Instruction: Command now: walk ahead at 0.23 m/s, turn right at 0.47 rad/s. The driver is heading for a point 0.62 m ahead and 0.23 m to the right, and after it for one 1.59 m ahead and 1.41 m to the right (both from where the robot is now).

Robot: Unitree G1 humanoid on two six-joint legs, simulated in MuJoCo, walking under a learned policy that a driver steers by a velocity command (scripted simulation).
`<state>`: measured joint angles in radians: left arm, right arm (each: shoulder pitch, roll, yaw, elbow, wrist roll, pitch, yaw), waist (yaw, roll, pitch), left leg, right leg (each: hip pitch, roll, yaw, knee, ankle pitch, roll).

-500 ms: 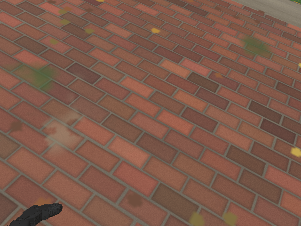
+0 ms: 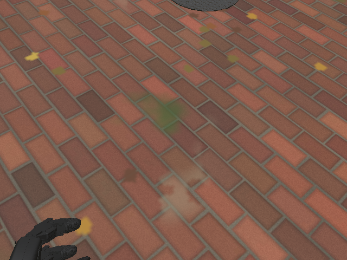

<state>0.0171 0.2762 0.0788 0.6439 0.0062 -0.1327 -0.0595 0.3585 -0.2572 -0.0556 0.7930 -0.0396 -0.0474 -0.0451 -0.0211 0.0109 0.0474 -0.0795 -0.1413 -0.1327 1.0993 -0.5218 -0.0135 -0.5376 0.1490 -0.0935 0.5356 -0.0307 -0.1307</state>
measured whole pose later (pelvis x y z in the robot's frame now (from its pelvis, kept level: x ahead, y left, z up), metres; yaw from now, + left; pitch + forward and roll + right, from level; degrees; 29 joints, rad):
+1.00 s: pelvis +0.16 +0.02 +0.04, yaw -46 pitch +3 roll +2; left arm 0.26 0.25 0.03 0.65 0.00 0.00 0.00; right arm 0.26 -0.33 -0.09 0.75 0.02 0.01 -0.01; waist -0.01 0.03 -0.04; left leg -0.61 0.05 0.03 1.11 -0.29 -0.04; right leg -0.25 -0.02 -0.02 0.49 -0.30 -0.05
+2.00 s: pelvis +0.83 -0.26 -0.01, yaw -30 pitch +0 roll +1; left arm 0.23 0.30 0.05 0.71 -0.03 -0.08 -0.05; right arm 0.33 -0.29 -0.04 0.79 -0.02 -0.08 -0.02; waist 0.04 -0.02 0.03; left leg 0.02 -0.06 0.09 1.08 -0.51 -0.01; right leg -0.58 0.10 -0.09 0.70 -0.18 -0.17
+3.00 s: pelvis +1.37 -0.88 +0.02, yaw -84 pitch -1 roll +0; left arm 0.33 0.28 0.05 0.71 0.01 -0.06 -0.04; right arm 0.22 -0.26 -0.01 0.71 0.03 -0.13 -0.01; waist 0.01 0.02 0.05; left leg -0.46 0.09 -0.10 1.34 -0.30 0.03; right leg -0.31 0.14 -0.05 0.57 -0.24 -0.15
